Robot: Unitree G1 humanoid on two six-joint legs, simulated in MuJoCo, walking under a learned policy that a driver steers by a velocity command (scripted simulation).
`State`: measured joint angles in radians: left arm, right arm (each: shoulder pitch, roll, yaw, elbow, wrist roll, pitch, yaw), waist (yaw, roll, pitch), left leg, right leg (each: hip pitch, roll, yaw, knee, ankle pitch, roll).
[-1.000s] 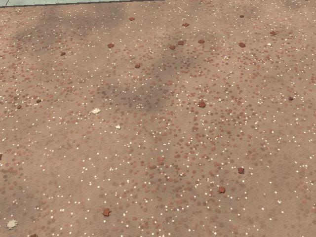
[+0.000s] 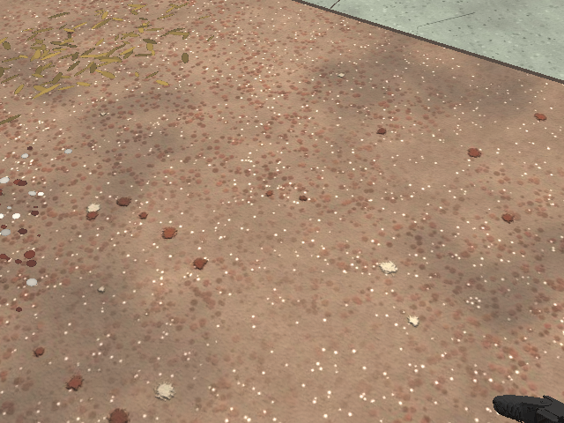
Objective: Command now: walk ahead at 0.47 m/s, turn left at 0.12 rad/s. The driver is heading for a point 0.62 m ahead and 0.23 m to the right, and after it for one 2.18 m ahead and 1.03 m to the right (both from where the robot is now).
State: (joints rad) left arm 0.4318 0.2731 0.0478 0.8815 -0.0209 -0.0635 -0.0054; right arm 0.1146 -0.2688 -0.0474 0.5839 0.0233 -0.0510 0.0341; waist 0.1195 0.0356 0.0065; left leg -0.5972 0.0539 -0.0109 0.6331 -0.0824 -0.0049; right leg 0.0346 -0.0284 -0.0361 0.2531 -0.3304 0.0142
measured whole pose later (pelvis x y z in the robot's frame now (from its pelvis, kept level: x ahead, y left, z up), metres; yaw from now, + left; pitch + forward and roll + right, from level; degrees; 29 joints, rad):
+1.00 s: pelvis +0.54 -0.06 +0.00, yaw -27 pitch +2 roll +0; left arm 0.33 0.30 0.07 0.71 -0.02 -0.04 0.01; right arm 0.04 -0.29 -0.04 0.68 0.00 -0.10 0.02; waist 0.08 0.04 0.04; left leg -0.60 0.04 -0.11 0.56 0.03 -0.07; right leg -0.12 0.12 0.17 0.40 -0.29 -0.08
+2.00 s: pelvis +0.95 -0.40 +0.00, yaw -50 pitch +1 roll -2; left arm 0.35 0.28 0.05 0.77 -0.01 -0.07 -0.01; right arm 0.08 -0.29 -0.03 0.78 0.01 -0.07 0.03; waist 0.07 0.05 0.02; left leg -0.66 0.11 -0.03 0.63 0.09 -0.03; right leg 0.00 0.08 -0.01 0.23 -0.25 -0.07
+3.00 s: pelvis +1.35 -0.77 +0.00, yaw -22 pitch +2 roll -2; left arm 0.27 0.29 0.07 0.83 -0.01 -0.06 0.02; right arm 0.11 -0.30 -0.07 0.63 0.01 -0.01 0.04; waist 0.08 0.04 0.07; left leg -0.63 0.06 0.00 0.68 -0.05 0.00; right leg -0.03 0.00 -0.19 0.31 -0.29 0.00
